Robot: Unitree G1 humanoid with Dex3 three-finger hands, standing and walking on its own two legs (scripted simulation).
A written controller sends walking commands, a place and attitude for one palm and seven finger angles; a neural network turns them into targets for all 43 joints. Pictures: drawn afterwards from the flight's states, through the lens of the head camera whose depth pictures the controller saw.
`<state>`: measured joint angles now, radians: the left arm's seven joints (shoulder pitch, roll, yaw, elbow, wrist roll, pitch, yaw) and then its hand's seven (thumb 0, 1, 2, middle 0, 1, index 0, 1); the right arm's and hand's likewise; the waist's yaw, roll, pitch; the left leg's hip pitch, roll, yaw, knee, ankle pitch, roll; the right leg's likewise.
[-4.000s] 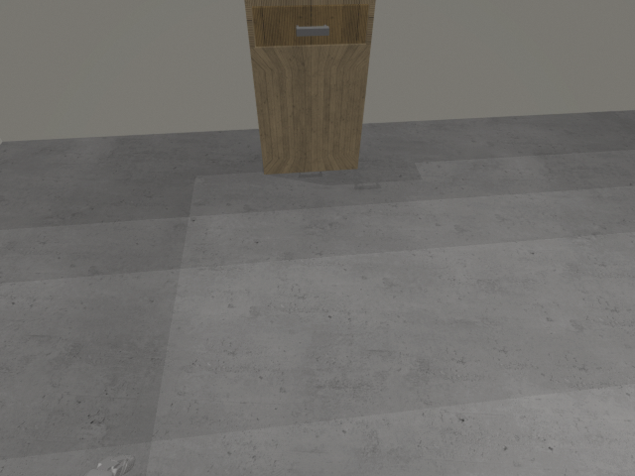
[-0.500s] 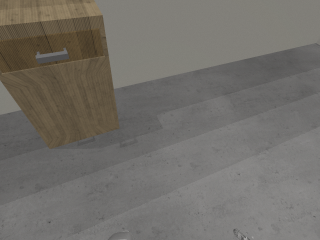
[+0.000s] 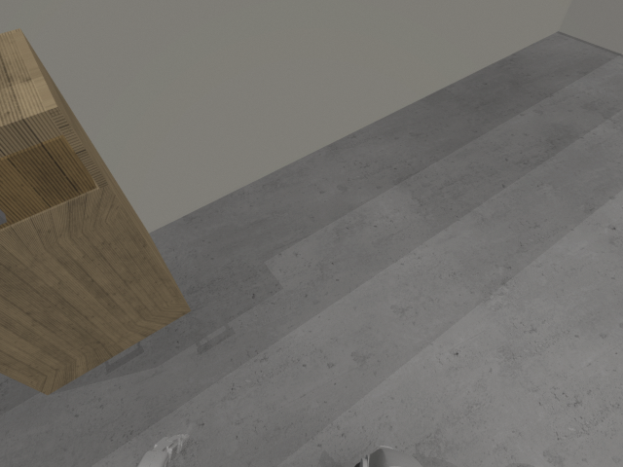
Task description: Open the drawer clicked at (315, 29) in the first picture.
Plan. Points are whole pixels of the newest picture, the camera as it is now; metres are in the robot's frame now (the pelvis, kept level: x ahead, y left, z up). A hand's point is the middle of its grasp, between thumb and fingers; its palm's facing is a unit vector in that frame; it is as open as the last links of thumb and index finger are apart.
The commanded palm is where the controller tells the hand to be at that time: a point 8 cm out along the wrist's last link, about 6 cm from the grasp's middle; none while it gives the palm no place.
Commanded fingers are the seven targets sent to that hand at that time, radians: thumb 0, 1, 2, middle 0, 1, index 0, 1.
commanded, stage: turn to face it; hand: left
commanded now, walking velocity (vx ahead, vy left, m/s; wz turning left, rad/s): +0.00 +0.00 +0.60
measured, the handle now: out of the picture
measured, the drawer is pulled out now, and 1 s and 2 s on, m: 0.00 0.00 0.00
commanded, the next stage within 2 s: take the last steps up to it in 0.90 s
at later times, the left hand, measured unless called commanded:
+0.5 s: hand out of the picture +0.02 +0.23 -0.18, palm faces +0.32 -0.92 -0.22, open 7.3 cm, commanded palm none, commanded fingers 0.00 0.90 0.90 -0.20 -0.30 -0.20 -0.30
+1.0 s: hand out of the picture +0.00 +0.16 -0.13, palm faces +0.49 -0.83 -0.28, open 7.4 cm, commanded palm none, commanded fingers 0.00 0.90 0.90 -0.20 -0.30 -0.20 -0.30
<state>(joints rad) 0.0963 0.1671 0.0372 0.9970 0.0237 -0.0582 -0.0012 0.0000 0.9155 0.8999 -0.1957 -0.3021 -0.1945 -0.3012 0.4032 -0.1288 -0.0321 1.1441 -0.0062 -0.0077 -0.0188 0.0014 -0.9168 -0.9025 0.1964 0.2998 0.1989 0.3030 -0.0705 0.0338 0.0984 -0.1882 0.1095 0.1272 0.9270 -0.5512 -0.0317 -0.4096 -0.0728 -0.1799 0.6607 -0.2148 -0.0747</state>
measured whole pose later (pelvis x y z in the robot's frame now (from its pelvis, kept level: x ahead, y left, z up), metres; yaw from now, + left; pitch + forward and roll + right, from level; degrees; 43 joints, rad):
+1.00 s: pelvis +0.03 -0.04 +0.02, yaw +29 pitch -1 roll +2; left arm 0.24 0.15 0.02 0.93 0.02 0.01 0.02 0.00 0.91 0.90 -0.20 -0.30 -0.20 -0.30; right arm 0.18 -0.25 -0.08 0.97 -0.02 0.08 0.01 0.00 -0.91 -0.90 0.20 0.30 0.20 0.30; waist -0.01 0.05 0.05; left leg -0.48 -0.01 -0.02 1.12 -0.38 -0.04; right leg -0.22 -0.07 -0.13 0.53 -0.29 -0.03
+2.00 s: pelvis +0.21 +0.09 +0.02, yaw +34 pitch -1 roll +0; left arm 0.20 0.16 0.05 1.03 0.01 -0.06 0.02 -0.02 0.95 0.90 -0.20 -0.30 -0.20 -0.30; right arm 0.29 -0.17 -0.05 1.09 -0.03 0.00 -0.01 0.00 -0.92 -0.90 0.19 0.30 0.20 0.30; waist -0.03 0.04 0.06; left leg -0.47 0.11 0.03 1.08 -0.28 0.00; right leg -0.23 0.00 -0.18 0.43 -0.19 -0.08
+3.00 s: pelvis +0.29 +0.05 +0.02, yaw +32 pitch +0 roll +1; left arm 0.20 0.15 0.02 1.03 0.01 -0.01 0.03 0.00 0.94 0.90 -0.20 -0.30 -0.20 -0.30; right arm 0.26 -0.18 -0.04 1.10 -0.01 0.04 -0.03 0.00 -0.91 -0.90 0.19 0.30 0.20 0.30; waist -0.02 0.04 0.03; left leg -0.22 0.04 0.02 0.61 -0.38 -0.03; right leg -0.20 0.05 -0.10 0.46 -0.27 -0.10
